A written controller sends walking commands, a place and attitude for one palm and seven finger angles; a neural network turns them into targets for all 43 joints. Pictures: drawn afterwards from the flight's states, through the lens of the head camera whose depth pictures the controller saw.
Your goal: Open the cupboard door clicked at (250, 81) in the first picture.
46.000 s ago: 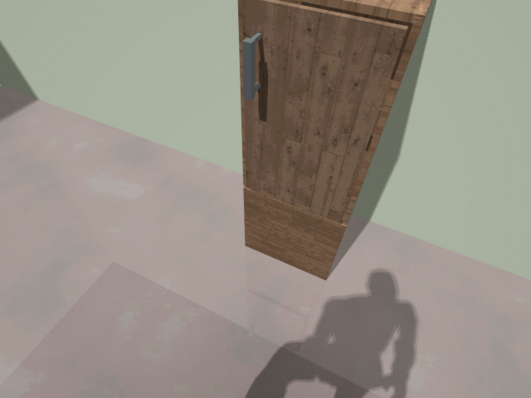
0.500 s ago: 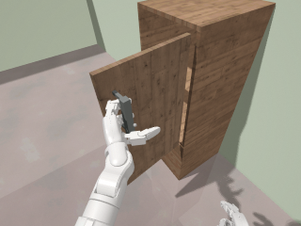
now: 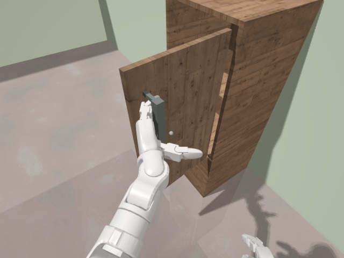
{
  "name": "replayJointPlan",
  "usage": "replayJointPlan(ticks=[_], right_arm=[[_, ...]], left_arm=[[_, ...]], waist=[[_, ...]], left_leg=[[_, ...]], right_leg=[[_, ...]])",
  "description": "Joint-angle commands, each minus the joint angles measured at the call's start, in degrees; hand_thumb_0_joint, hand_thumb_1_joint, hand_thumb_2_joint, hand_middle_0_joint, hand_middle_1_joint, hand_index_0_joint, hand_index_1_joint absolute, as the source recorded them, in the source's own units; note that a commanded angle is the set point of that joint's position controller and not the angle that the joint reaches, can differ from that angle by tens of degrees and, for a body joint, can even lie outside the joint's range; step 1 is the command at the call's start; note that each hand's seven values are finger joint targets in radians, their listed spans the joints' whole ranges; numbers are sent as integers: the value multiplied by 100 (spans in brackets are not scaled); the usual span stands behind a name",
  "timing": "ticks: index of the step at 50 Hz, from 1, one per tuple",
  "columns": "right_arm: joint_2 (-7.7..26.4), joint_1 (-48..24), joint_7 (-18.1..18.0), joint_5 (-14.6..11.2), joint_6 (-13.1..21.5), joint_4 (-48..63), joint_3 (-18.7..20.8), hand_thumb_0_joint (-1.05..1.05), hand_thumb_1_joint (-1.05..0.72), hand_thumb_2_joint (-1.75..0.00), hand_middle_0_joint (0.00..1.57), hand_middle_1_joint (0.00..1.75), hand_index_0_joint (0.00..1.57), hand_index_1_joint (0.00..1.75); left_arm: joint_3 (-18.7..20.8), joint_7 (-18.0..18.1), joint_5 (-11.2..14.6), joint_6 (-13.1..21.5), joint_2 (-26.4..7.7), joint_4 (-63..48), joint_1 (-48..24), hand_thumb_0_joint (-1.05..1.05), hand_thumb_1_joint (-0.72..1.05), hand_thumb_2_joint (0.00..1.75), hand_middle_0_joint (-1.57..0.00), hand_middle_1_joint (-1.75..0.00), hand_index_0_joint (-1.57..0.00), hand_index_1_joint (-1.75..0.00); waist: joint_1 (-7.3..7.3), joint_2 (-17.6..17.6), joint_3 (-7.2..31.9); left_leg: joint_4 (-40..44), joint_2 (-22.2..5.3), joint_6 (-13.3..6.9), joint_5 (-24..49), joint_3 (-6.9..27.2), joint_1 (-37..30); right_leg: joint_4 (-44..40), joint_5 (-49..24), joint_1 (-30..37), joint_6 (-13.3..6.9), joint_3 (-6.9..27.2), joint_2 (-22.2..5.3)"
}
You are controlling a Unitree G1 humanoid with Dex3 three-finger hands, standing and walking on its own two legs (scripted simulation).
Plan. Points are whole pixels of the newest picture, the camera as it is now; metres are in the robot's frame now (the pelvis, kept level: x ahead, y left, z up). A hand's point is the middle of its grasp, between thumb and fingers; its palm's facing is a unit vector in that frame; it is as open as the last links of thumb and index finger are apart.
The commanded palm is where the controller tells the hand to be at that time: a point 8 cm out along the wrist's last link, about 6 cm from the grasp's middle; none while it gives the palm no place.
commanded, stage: slide the hand sideways off the handle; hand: left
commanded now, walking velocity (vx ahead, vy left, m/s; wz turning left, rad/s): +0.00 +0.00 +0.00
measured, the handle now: (153, 118) +0.41 +0.08 +0.12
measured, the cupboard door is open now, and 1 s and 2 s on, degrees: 95 98 98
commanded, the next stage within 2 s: draw the hand back to the body in 1.14 s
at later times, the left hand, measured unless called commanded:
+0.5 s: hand (162, 149) +0.32 +0.05 +0.12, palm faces -0.11 -0.99 -0.02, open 16.3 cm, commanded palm +0.29 +0.11 +0.12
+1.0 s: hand (128, 166) +0.27 +0.11 +0.12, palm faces -0.02 -1.00 -0.03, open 16.3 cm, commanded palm +0.24 +0.16 +0.12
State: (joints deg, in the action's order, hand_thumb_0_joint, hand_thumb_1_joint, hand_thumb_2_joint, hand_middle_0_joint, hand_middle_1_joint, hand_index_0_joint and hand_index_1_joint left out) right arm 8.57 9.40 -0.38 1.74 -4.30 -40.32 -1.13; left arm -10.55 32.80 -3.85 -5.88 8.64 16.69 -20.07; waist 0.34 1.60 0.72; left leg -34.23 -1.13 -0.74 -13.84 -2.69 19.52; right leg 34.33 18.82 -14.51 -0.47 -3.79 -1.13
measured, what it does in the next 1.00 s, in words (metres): stands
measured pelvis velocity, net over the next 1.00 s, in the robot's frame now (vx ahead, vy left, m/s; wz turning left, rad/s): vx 0.03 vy -0.03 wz -0.01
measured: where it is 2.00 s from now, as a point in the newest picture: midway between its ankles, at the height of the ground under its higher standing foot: outside the picture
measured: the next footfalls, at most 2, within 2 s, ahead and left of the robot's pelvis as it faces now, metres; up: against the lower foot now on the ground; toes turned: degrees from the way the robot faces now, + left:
none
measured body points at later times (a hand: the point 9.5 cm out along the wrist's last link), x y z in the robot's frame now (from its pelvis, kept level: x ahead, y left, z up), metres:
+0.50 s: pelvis -0.01 -0.01 +0.00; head -0.03 -0.02 +0.45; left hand +0.32 +0.10 +0.12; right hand +0.15 -0.23 -0.09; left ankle +0.05 +0.11 -0.73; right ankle -0.01 -0.11 -0.73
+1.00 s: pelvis +0.03 -0.03 +0.01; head +0.01 -0.05 +0.45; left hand +0.26 +0.17 +0.12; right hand +0.23 -0.24 -0.06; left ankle +0.05 +0.11 -0.73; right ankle +0.00 -0.12 -0.73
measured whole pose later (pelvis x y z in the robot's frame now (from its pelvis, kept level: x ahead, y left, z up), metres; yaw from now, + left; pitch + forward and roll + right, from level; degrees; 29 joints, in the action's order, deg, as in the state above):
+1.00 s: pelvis +0.03 -0.03 +0.01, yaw +0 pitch -2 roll +0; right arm 12.7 10.4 -2.5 -1.7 2.9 -31.8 -2.7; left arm 2.0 -6.8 11.3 -1.3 -9.8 -12.0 14.6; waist 2.1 2.7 1.9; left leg -30.8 -2.8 1.4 -15.1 -2.3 13.5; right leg 30.4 19.9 -8.4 -2.2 -4.0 0.8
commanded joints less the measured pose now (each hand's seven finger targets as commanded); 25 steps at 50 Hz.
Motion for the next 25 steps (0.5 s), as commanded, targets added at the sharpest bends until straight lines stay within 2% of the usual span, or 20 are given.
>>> replayJointPlan(ticks=[1,2,4,5,7,9,10,11,13,15,17,18,19,20,21,22,25], right_arm=[[745,-353,-234,-109,263,1022,189,0,-90,-90,20,30,20,30],[734,-353,-286,-154,312,1035,155,0,-90,-90,20,30,20,30],[756,-454,-368,-268,412,1105,63,0,-90,-90,20,30,20,30],[750,-527,-392,-334,477,1145,33,0,-90,-90,20,30,20,30],[780,-683,-432,-401,621,1137,-26,0,-90,-90,20,30,20,30],[805,-699,-390,-399,747,1139,-47,0,-90,-90,20,30,20,30],[818,-702,-345,-388,797,1142,-24,0,-90,-90,20,30,20,30],[826,-686,-304,-371,815,1143,-18,0,-90,-90,20,30,20,30],[817,-582,-204,-317,858,1181,14,0,-90,-90,20,30,20,30],[844,-525,-111,-279,852,1234,61,0,-90,-90,20,30,20,30],[823,-544,-85,-266,825,1319,59,0,-90,-90,20,30,20,30],[817,-575,-88,-276,800,1347,59,0,-90,-90,20,30,20,30],[819,-609,-103,-280,777,1389,37,0,-90,-90,20,30,20,30],[826,-627,-126,-288,750,1382,41,0,-90,-90,20,30,20,30],[807,-705,-146,-303,745,1443,25,0,-90,-90,20,30,20,30],[803,-742,-181,-303,725,1455,15,0,-90,-90,20,30,20,30],[794,-851,-239,-332,741,1506,-15,0,-90,-90,20,30,20,30]], left_arm=[[-716,-2007,-10,1086,-559,-1465,-2918,0,-50,30,-15,-30,-15,-30],[-736,-2353,157,1200,-614,-1407,-2917,0,-50,30,-15,-30,-15,-30],[-675,-3035,660,1265,-623,-1143,-2783,0,-50,30,-15,-30,-15,-30],[-594,-3168,966,1200,-483,-1040,-2748,0,-50,30,-15,-30,-15,-30],[-115,-3185,1478,1010,-570,-797,-2527,0,-50,30,-15,-30,-15,-30],[142,-3004,1659,889,-550,-719,-2429,0,-50,30,-15,-30,-15,-30],[270,-2900,1638,891,-631,-749,-2234,0,-50,30,-15,-30,-15,-30],[364,-2784,1560,909,-708,-770,-2091,0,-50,30,-15,-30,-15,-30],[325,-2577,1282,1017,-738,-966,-2070,0,-50,30,-15,-30,-15,-30],[394,-2500,995,1155,-998,-1142,-1666,0,-50,30,-15,-30,-15,-30],[447,-2529,863,1244,-1188,-1404,-1632,0,-50,30,-15,-30,-15,-30],[499,-2576,834,1238,-1265,-1395,-1398,0,-50,30,-15,-30,-15,-30],[488,-2616,835,1224,-1323,-1509,-1497,0,-50,30,-15,-30,-15,-30],[608,-2659,854,1186,-1469,-1478,-1377,0,-50,30,-15,-30,-15,-30],[684,-2714,921,1160,-1533,-1672,-1357,0,-50,30,-15,-30,-15,-30],[835,-2752,978,1112,-1659,-1731,-1199,0,-50,30,-15,-30,-15,-30],[824,-2927,1149,1013,-1646,-2011,-993,0,-50,30,-15,-30,-15,-30]], waist=[[-307,-244,1789],[-372,-186,1759],[-372,-104,1523],[-346,17,1407],[-207,-309,979],[-109,-596,867],[-14,-666,889],[9,-737,885],[4,-675,949],[92,-586,1086],[78,-401,1134],[121,-365,1105],[76,-351,1041],[105,-446,970],[109,-284,971],[158,-308,1006],[129,-439,900]], left_leg=[[447,29,-57,918,325,-1551],[448,35,-65,811,347,-1636],[541,42,-50,503,416,-1643],[617,38,-22,239,429,-1642],[812,23,30,-376,492,-1304],[942,32,48,-694,542,-1095],[963,26,53,-694,519,-1056],[969,19,48,-648,486,-1027],[912,33,29,-517,419,-1022],[857,12,19,-336,345,-1048],[803,24,-5,-238,254,-1076],[799,28,-9,-253,218,-1058],[806,40,-21,-317,199,-1033],[797,40,-36,-350,182,-1009],[813,55,-40,-372,144,-1030],[816,64,-38,-334,136,-1053],[806,62,-49,-225,133,-1153]], right_leg=[[-543,-1296,-273,-194,181,143],[-580,-1191,-328,-189,157,144],[-645,-935,-412,-199,64,199],[-712,-738,-468,-188,32,226],[-825,-311,-496,-141,-60,278],[-832,-66,-474,-108,-102,284],[-834,-29,-424,-101,-96,285],[-833,-12,-415,-90,-90,272],[-796,-59,-429,-84,-46,249],[-771,-131,-359,-101,10,243],[-814,-170,-314,-104,79,213],[-855,-141,-265,-113,112,216],[-907,-89,-266,-101,138,205],[-1000,-24,-224,-94,178,207],[-1072,16,-187,-83,219,187],[-1106,-1,-99,-88,227,191],[-1243,-51,-64,-67,233,207]])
